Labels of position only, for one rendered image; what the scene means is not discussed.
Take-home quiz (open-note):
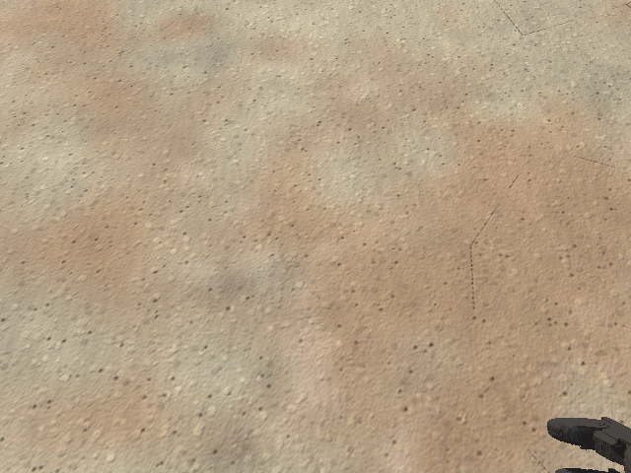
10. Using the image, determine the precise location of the robot right hand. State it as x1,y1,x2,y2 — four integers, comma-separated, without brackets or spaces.
547,417,631,473

